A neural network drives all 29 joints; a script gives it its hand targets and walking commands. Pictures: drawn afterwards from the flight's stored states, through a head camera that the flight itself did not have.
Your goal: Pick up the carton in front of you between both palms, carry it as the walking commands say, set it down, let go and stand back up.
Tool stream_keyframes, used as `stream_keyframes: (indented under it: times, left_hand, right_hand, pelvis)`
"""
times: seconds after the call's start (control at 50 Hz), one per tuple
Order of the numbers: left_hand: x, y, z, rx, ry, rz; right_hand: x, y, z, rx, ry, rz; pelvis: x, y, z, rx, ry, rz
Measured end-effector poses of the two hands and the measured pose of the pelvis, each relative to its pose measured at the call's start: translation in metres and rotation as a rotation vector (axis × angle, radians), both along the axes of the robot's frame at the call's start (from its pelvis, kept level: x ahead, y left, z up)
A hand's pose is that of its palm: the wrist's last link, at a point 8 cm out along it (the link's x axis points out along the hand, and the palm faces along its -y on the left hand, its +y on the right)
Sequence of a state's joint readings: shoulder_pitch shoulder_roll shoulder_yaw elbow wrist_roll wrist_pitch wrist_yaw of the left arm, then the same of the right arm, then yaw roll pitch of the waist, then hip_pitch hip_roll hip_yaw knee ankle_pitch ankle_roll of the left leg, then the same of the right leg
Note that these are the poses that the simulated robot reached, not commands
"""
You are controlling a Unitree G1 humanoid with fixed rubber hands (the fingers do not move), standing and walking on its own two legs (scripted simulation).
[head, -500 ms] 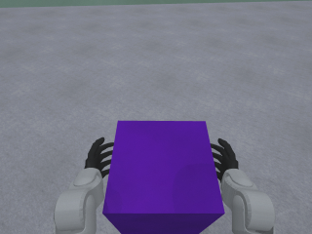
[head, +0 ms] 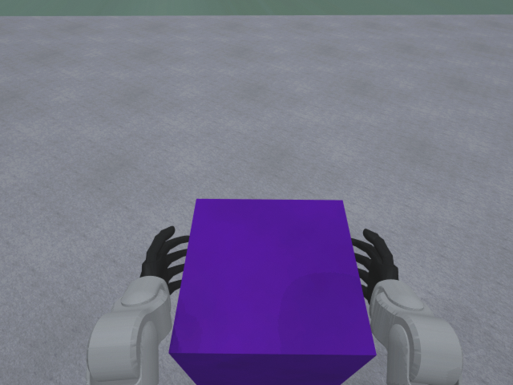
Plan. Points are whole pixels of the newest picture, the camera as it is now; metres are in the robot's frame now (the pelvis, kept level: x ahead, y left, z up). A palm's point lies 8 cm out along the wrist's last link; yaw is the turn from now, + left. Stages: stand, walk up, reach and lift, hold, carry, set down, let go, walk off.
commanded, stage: carry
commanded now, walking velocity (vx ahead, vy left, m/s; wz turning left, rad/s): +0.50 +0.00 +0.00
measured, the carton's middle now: (267, 301) +0.24 +0.00 +0.03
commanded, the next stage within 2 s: none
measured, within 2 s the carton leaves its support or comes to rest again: neither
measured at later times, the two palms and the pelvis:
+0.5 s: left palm (200, 145) +0.54 +0.14 +0.11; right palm (343, 151) +0.54 -0.16 +0.11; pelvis +0.31 -0.01 +0.00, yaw +1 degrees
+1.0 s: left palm (216, 81) +0.86 +0.15 +0.11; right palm (321, 84) +0.86 -0.15 +0.11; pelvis +0.63 +0.00 +0.01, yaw +0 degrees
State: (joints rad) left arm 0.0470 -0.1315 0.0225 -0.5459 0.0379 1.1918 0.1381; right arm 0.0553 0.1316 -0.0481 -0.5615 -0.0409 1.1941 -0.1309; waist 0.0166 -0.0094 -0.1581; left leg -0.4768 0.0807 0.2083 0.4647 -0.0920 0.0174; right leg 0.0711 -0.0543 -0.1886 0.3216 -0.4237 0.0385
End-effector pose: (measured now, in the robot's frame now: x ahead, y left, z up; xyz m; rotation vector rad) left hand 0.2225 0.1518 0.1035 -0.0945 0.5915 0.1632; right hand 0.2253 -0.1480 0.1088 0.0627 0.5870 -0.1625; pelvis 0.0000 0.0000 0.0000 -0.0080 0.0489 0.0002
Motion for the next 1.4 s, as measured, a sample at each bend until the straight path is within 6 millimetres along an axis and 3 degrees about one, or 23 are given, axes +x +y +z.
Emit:
stream_keyframes:
  times: [0.04,0.1,0.2,0.28,0.42,0.54,0.62,0.74,0.92,1.06,1.14,1.24,1.4]
  left_hand:
    - [0.031,0.009,-0.011,-0.015,0.02,-0.005]
    - [0.067,0.014,-0.017,-0.015,0.092,-0.027]
    - [0.12,0.015,-0.009,-0.018,0.121,-0.056]
    - [0.164,0.016,0.003,-0.023,0.082,-0.052]
    - [0.252,0.007,0.015,-0.01,0.008,-0.007]
    - [0.344,-0.019,-0.003,0.041,0.015,0.011]
    - [0.385,-0.026,-0.013,0.046,0.118,0.035]
    - [0.443,-0.029,-0.001,0.041,0.128,0.063]
    - [0.569,-0.022,0.018,0.034,0.021,0.012]
    - [0.685,0.008,-0.011,-0.009,0.012,-0.013]
    - [0.735,0.016,-0.018,-0.013,0.108,-0.041]
    - [0.792,0.02,-0.007,-0.017,0.115,-0.06]
    - [0.882,0.022,0.012,-0.018,0.029,-0.008]
  right_hand:
    - [0.029,0.009,-0.008,-0.019,0.021,-0.002]
    - [0.058,0.014,-0.014,-0.021,0.093,-0.023]
    - [0.102,0.016,-0.005,-0.017,0.122,-0.058]
    - [0.149,0.017,0.007,-0.012,0.084,-0.051]
    - [0.25,0.007,0.015,-0.001,0.01,-0.005]
    - [0.349,-0.018,-0.016,0.04,0.016,0.019]
    - [0.398,-0.026,-0.027,0.042,0.119,0.044]
    - [0.463,-0.027,-0.015,0.041,0.129,0.066]
    - [0.574,-0.021,0.006,0.033,0.023,0.014]
    - [0.681,0.008,-0.009,-0.016,0.014,-0.009]
    - [0.724,0.016,-0.016,-0.021,0.111,-0.036]
    - [0.775,0.021,-0.002,-0.02,0.117,-0.06]
    - [0.88,0.022,0.017,-0.021,0.031,-0.008]
  pelvis:
    - [0.025,0.009,-0.005,0.018,0.003,-0.008]
    - [0.054,0.019,0.004,0.003,0.014,-0.022]
    - [0.106,0.026,0.022,-0.02,0.022,-0.019]
    - [0.153,0.025,0.028,-0.026,0.025,-0.01]
    - [0.25,0.007,0.019,-0.004,0.018,0.002]
    - [0.343,-0.02,-0.008,-0.004,0.0,0.028]
    - [0.383,-0.032,0.004,0.014,0.011,0.044]
    - [0.449,-0.039,0.024,0.038,0.024,0.039]
    - [0.569,-0.021,0.021,0.025,0.017,0.021]
    - [0.679,0.01,-0.008,0.026,-0.002,-0.01]
    - [0.72,0.024,0.005,0.005,0.01,-0.027]
    - [0.776,0.031,0.023,-0.022,0.02,-0.02]
    - [0.873,0.021,0.025,-0.025,0.014,-0.001]
